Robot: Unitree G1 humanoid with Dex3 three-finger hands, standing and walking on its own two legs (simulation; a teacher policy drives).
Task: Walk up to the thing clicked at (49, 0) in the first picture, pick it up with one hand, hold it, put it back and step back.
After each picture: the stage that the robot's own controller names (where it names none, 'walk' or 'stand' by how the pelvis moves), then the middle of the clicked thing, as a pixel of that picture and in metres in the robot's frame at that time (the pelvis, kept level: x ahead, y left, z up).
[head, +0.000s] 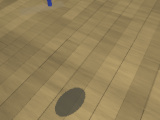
stand; (49, 2) +2.25 +0.47 -0.72
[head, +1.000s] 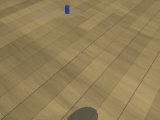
walk; (67, 9) +2.13 +0.18 -0.69
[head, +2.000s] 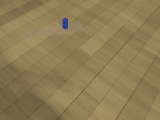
walk; (65, 23) +1.51 +0.17 -0.70
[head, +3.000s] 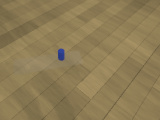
walk; (61, 54) +1.07 +0.17 -0.70
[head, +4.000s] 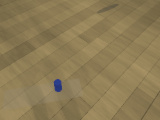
walk; (58, 85) +0.74 +0.20 -0.70
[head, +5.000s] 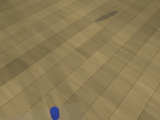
stand; (54, 113) +0.49 +0.18 -0.70
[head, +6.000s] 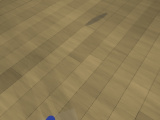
stand; out of the picture +0.45 +0.21 -0.72
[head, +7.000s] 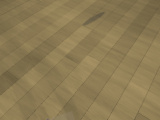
stand; out of the picture +0.41 +0.24 -0.72
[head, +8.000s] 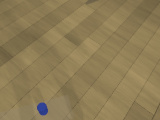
walk; (42, 109) +0.40 +0.22 -0.68
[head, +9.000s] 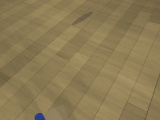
stand; out of the picture +0.48 +0.32 -0.69
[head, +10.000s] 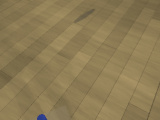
stand; out of the picture +0.45 +0.32 -0.73
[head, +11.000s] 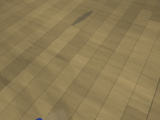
stand; out of the picture +0.43 +0.34 -0.73
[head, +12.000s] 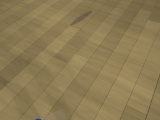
stand; out of the picture +0.43 +0.35 -0.73
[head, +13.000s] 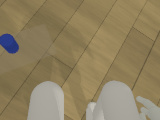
go down; (9, 44) +0.50 +0.33 -0.38
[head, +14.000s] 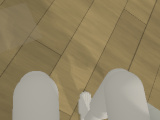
go down; out of the picture +0.52 +0.36 -0.29
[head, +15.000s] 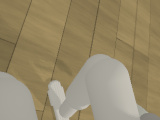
close in; out of the picture +0.49 +0.41 -0.24
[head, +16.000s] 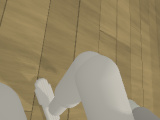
close; out of the picture +0.47 +0.42 -0.24
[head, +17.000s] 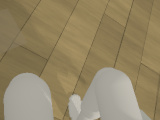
lift; out of the picture +0.49 +0.38 -0.28
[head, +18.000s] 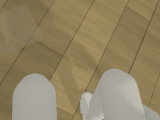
go down; out of the picture +0.51 +0.34 -0.31
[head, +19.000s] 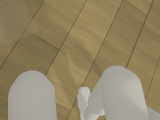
go down; out of the picture +0.51 +0.36 -0.30
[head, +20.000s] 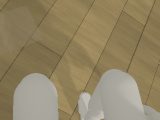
go down; out of the picture +0.52 +0.35 -0.30
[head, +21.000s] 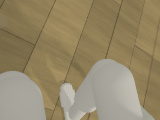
go down; out of the picture +0.50 +0.38 -0.26
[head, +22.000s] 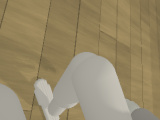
approach; out of the picture +0.47 +0.41 -0.25
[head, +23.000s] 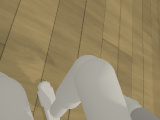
approach; out of the picture +0.48 +0.41 -0.26
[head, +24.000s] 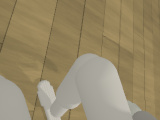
approach; out of the picture +0.48 +0.41 -0.25
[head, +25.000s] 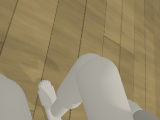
approach; out of the picture +0.48 +0.41 -0.25
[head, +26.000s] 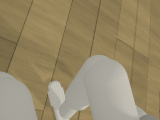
approach; out of the picture +0.48 +0.40 -0.24
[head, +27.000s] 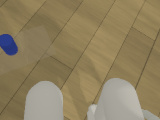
lift; (8, 45) +0.52 +0.33 -0.33
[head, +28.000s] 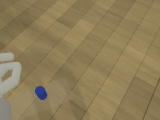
hold; (41, 93) +0.48 +0.29 -0.59
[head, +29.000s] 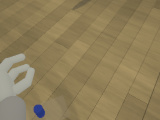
hold; (39, 111) +0.46 +0.31 -0.68
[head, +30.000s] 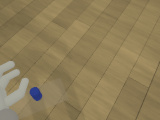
close; (36, 94) +0.48 +0.30 -0.61
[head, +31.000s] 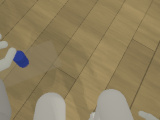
close; (21, 59) +0.53 +0.31 -0.43
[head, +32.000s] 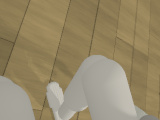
hold; out of the picture +0.49 +0.40 -0.24
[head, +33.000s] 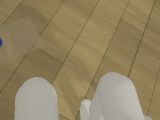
approach; out of the picture +0.52 +0.35 -0.30
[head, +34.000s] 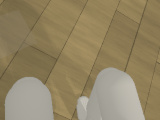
approach; out of the picture +0.52 +0.35 -0.27
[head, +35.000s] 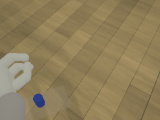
approach; (39, 100) +0.49 +0.28 -0.62
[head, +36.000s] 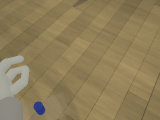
close; (39, 108) +0.47 +0.30 -0.67
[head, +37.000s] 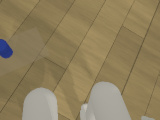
crouch; (3, 49) +0.53 +0.32 -0.40
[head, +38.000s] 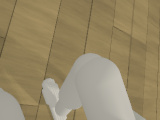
lower; out of the picture +0.50 +0.40 -0.25
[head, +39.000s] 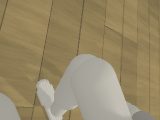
hold; out of the picture +0.49 +0.42 -0.25
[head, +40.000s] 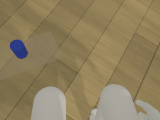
hold; (19, 49) +0.54 +0.31 -0.38
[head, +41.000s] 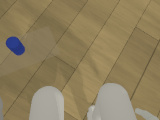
lower; (16, 46) +0.53 +0.31 -0.40
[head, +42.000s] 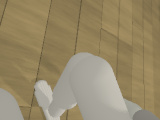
lower; out of the picture +0.51 +0.41 -0.25
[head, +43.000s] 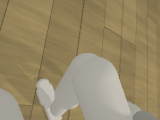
lower; out of the picture +0.50 +0.41 -0.24
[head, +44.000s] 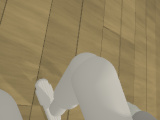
open; out of the picture +0.54 +0.43 -0.24
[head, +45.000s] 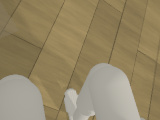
stand; out of the picture +0.61 +0.40 -0.29
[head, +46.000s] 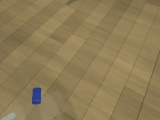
stand; (36, 95) +0.58 +0.30 -0.66
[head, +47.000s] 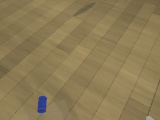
stand; (42, 104) +0.57 +0.30 -0.69
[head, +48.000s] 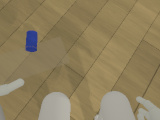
withdraw; (31, 41) +0.62 +0.30 -0.46
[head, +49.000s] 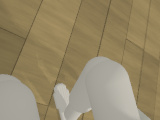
rise; out of the picture +0.62 +0.41 -0.27
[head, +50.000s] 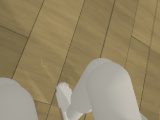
stand; out of the picture +0.61 +0.41 -0.28
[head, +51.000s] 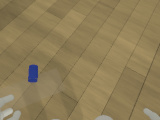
hold; (33, 73) +0.62 +0.30 -0.59
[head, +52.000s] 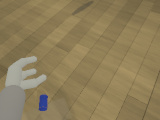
rise; (43, 102) +0.58 +0.29 -0.72
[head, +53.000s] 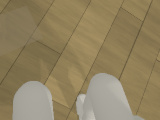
withdraw; out of the picture +0.64 +0.33 -0.39
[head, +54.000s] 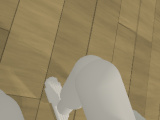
lower; out of the picture +0.61 +0.41 -0.29
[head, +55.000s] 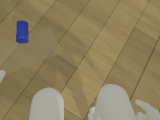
stand; (22, 32) +0.66 +0.30 -0.42
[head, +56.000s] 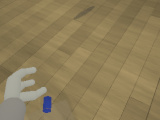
rise; (47, 104) +0.60 +0.27 -0.70
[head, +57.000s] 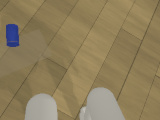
withdraw; (12, 35) +0.63 +0.29 -0.48
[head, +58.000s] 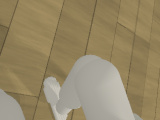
lower; out of the picture +0.62 +0.39 -0.29
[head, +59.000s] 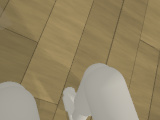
stand; out of the picture +0.63 +0.37 -0.30
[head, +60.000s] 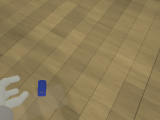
rise; (42, 88) +0.62 +0.25 -0.66
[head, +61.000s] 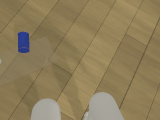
withdraw; (23, 42) +0.64 +0.26 -0.50
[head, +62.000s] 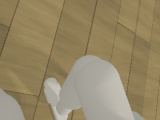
lower; out of the picture +0.64 +0.38 -0.29
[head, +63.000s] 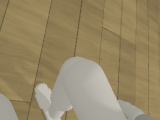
withdraw; out of the picture +0.64 +0.39 -0.30
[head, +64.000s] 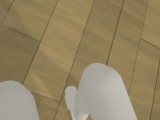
walk; out of the picture +0.66 +0.35 -0.31
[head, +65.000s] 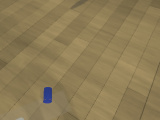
hold; (47, 95) +0.62 +0.23 -0.67
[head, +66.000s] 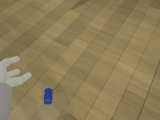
rise; (48, 96) +0.60 +0.24 -0.72
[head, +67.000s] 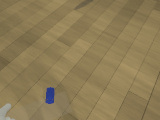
stand; (50, 95) +0.61 +0.22 -0.69
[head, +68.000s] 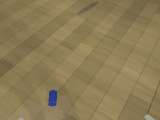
stand; (52, 98) +0.62 +0.22 -0.69
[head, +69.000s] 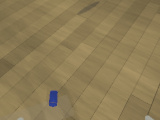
stand; (53, 98) +0.61 +0.21 -0.69
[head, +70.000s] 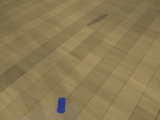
stand; (61, 105) +0.62 +0.19 -0.75
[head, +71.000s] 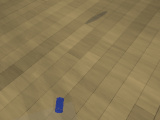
stand; (59, 105) +0.61 +0.21 -0.75
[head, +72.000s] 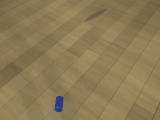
walk; (59, 103) +0.60 +0.20 -0.75
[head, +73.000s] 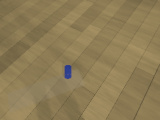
walk; (67, 71) +0.83 +0.19 -0.74
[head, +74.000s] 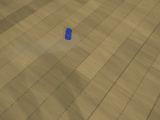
walk; (68, 34) +1.22 +0.13 -0.72
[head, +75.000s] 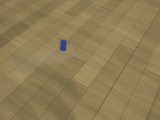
stand; (63, 45) +1.23 +0.18 -0.72
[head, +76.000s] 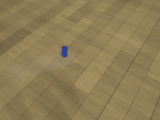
stand; (64, 51) +1.20 +0.18 -0.75
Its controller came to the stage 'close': yes
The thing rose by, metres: 0.01
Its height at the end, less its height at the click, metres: -0.02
